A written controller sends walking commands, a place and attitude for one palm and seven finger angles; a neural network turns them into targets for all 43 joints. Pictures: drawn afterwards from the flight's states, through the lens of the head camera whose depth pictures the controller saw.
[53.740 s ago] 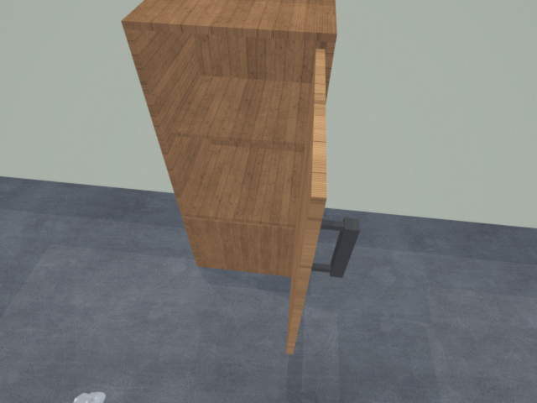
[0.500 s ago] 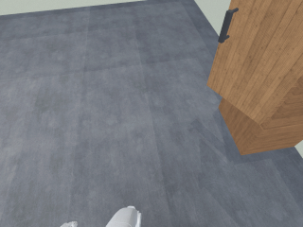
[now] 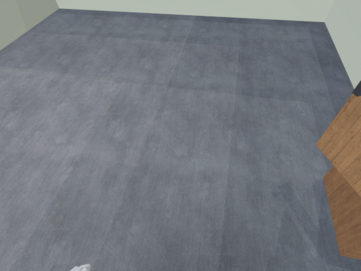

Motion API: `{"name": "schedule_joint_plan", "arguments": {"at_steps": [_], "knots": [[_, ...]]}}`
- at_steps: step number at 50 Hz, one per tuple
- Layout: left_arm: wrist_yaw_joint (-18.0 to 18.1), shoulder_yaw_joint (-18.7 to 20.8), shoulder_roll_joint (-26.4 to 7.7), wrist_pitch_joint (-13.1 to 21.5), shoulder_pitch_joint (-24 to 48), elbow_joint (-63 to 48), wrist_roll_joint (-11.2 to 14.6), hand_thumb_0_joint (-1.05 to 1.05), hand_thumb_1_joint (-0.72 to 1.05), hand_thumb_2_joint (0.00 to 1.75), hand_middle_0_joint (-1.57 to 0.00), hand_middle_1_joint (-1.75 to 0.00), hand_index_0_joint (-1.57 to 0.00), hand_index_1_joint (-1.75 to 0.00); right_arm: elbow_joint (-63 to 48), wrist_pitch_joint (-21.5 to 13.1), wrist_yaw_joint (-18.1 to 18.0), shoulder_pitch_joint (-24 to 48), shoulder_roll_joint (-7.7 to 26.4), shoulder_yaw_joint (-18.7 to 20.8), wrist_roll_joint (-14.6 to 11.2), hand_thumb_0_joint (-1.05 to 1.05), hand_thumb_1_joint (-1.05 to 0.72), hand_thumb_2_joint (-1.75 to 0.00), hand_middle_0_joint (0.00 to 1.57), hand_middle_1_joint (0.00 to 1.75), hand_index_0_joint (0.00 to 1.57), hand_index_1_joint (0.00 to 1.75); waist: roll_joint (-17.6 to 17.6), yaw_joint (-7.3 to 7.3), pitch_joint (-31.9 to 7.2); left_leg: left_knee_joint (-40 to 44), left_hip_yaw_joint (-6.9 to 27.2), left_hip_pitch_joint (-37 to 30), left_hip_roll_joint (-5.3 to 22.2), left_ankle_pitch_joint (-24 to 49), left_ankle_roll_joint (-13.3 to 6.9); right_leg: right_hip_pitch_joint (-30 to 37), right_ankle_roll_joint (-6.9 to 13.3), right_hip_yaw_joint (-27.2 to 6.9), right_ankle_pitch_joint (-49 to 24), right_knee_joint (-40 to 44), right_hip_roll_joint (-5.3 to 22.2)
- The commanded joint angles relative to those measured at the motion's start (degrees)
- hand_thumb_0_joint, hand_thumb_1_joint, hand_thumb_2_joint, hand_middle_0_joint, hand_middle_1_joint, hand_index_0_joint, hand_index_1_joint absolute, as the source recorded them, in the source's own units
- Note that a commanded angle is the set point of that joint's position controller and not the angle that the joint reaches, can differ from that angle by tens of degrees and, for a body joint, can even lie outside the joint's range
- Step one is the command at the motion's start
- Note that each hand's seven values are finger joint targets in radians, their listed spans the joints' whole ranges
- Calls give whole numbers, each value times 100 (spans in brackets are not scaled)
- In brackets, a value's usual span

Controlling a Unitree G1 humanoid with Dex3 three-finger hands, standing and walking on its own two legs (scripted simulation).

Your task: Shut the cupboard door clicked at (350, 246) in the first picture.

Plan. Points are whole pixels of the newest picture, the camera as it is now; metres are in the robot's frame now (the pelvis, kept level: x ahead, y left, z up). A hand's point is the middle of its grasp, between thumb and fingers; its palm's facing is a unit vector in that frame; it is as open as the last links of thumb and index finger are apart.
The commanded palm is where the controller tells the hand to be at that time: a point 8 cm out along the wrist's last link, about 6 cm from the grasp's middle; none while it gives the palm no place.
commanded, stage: walk to a spot facing it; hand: left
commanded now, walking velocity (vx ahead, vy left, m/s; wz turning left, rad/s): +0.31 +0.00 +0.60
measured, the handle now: out of the picture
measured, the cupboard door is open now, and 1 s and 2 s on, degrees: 28 28 28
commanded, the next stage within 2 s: turn to face it in 0.48 s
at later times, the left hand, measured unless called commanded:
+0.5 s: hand out of the picture +0.05 +0.24 -0.18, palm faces +0.37 -0.91 -0.20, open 7.4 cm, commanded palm none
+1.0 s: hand (95, 208) +0.30 +0.28 -0.15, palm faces +0.23 -0.95 -0.22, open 7.2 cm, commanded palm none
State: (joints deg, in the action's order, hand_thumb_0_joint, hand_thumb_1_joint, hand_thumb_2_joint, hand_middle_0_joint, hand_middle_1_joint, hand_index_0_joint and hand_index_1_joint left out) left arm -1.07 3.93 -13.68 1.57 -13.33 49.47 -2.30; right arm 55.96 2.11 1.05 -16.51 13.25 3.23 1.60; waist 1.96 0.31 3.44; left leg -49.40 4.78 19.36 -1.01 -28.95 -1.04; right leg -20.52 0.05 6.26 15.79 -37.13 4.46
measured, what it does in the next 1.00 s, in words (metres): walks ahead: left foot, then right foot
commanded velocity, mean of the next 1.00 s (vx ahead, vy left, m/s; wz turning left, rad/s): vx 0.15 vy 0.00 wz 0.01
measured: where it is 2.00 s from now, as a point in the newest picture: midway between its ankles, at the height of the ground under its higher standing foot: (161, 253)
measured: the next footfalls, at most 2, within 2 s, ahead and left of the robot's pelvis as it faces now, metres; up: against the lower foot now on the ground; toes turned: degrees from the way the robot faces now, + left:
left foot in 0.42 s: +0.22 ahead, +0.18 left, +0.00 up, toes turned +24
right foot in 0.84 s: +0.39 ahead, +0.01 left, +0.00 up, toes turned +12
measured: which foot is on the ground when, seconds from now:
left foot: up 0.00-0.40, down 0.42-0.86, up 0.88-1.00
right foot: down 0.00-0.40, up 0.42-0.82, down 0.84-1.00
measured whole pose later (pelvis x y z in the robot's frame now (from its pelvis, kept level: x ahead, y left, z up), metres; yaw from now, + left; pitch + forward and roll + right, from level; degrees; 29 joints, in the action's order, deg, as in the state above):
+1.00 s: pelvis +0.27 +0.09 +0.01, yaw +11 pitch +0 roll +0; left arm 1.2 3.5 -8.3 -0.9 -11.1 54.8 -1.7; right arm 58.1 1.7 -1.3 -12.2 11.1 2.4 0.7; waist 1.4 0.4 5.9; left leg -58.6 -2.5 23.4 1.3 -28.3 2.2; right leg -18.7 1.9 -0.1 10.3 -28.9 -1.1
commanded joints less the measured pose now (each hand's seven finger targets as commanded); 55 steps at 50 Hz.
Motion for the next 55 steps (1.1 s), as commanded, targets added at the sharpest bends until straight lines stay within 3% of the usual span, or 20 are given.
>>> {"name": "schedule_joint_plan", "arguments": {"at_steps": [1,3,5,15,17,19,20,21,22,24,26,36,40,41,42,43,45,47,49,55], "knots": [[186,199,-784,142,-392,-104,41,0,90,90,-20,-30,-20,-30,-720,-184,81,735,466,215,57,0,-90,-90,20,30,20,30,-1235,-62,315,-2597,-4,2315,510,882,65,708,507,-2514,2746,3064,2033],[184,161,-505,225,-230,-45,51,0,90,90,-20,-30,-20,-30,-529,-128,160,461,220,181,30,0,-90,-90,20,30,20,30,-1184,111,14,-2275,-295,1835,603,1439,159,785,335,-946,1039,2803,1531],[196,139,-414,286,-578,141,53,0,90,90,-20,-30,-20,-30,-527,-120,189,615,118,147,14,0,-90,-90,20,30,20,30,-1017,-4,-58,-1782,-512,1931,594,1532,216,1313,408,-375,-163,2682,1447],[196,192,-669,294,-1131,551,38,0,90,90,-20,-30,-20,-30,-967,-244,303,1648,28,21,1,0,-90,-90,20,30,20,30,-1044,-277,68,885,-1200,1473,547,1240,-41,2454,429,689,-2453,2018,1929],[178,237,-821,270,-957,503,53,0,90,90,-20,-30,-20,-30,-907,-287,259,1251,175,59,14,0,-90,-90,20,30,20,30,-940,-16,-187,1193,-1466,490,246,1044,-199,2204,372,970,-3225,1306,1936],[116,239,-818,219,-837,408,109,0,90,90,-20,-30,-20,-30,-583,-328,152,-177,789,231,68,0,-90,-90,20,30,20,30,-108,732,-1067,2002,-1069,-2187,268,1412,-420,792,11,1313,-2329,-1075,1473],[5,200,-473,171,-792,95,165,0,90,90,-20,-30,-20,-30,-447,-370,57,-889,1665,443,107,0,-90,-90,20,30,20,30,1660,975,-1504,2572,1935,-3462,2119,1787,-1118,-1364,-396,1089,1463,-3097,431],[34,114,-544,141,-62,-275,133,0,90,90,-20,-30,-20,-30,-305,-331,-49,-1237,1883,476,-7,0,-90,-90,20,30,20,30,927,1122,-1522,3050,2692,-3510,2686,2343,-1492,-2143,-273,18,1892,-3766,273],[85,151,-411,175,22,-362,124,0,90,90,-20,-30,-20,-30,-401,-360,-91,-936,1799,401,9,0,-90,-90,20,30,20,30,281,854,-1288,3082,2387,-2685,2743,1714,-1427,-2106,-209,-263,1640,-3992,356],[75,154,-310,77,-58,-64,60,0,90,90,-20,-30,-20,-30,-675,-412,-150,47,1153,229,-8,0,-90,-90,20,30,20,30,737,465,-615,3445,1519,-1196,2089,835,-1042,-1798,-244,-561,892,-3628,617],[25,162,-219,-19,-467,171,16,0,90,90,-20,-30,-20,-30,-684,-485,-174,378,794,97,7,0,-90,-90,20,30,20,30,608,117,-428,3509,847,-703,1633,1433,-877,-1361,-276,-540,371,-3143,539],[97,-84,41,-181,-26,318,88,0,90,90,-20,-30,-20,-30,-44,-467,-251,83,389,-8,-10,0,-90,-90,20,30,20,30,217,-96,-123,3426,-314,-577,1555,3047,-848,-71,-165,-427,-526,-445,14],[80,35,-190,-177,-432,392,69,0,90,90,-20,-30,-20,-30,5,-324,-274,235,464,35,-38,0,-90,-90,20,30,20,30,49,-308,-79,2390,-748,-352,1414,2449,-467,992,-61,-362,-946,625,-222],[93,90,-417,-129,-621,430,60,0,90,90,-20,-30,-20,-30,-27,-304,-259,213,368,35,-67,0,-90,-90,20,30,20,30,-407,-359,-153,1762,-996,-132,1053,1801,-203,1297,100,-975,-1694,1002,99],[124,147,-798,-75,-739,445,27,0,90,90,-20,-30,-20,-30,-100,-297,-231,50,161,19,-95,0,-90,-90,20,30,20,30,-1383,-314,-265,693,-1414,630,403,483,99,1782,635,-2300,-2824,1415,1114],[164,188,-1011,-62,-1009,485,87,0,90,90,-20,-30,-20,-30,-186,-227,-242,85,132,10,-101,0,-90,-90,20,30,20,30,-1739,-408,-491,-554,-1255,846,92,-1022,267,1837,1338,-3186,-3460,1878,1821],[276,251,-852,-94,-536,394,104,0,90,90,-20,-30,-20,-30,-207,-197,-305,234,305,19,-123,0,-90,-90,20,30,20,30,-1543,-263,-837,-1495,-438,1302,331,-472,310,2100,1558,-3135,-3439,1809,1561],[296,245,-678,-138,-195,260,104,0,90,90,-20,-30,-20,-30,-211,-168,-284,323,230,3,-118,0,-90,-90,20,30,20,30,-767,-130,-1061,-1405,-398,1049,433,43,387,1808,1322,-2361,-3158,1675,1139],[288,275,-611,-168,12,181,69,0,90,90,-20,-30,-20,-30,-252,-106,-264,324,58,-4,-82,0,-90,-90,20,30,20,30,-641,-52,-915,-790,-528,669,400,290,423,1214,1137,-2130,-2715,1736,881],[181,357,-818,-292,237,40,58,0,90,90,-20,-30,-20,-30,-473,-123,-287,197,147,40,-111,0,-90,-90,20,30,20,30,-1101,14,-687,1092,-621,-139,193,738,408,580,923,-2486,-1400,1685,584]]}}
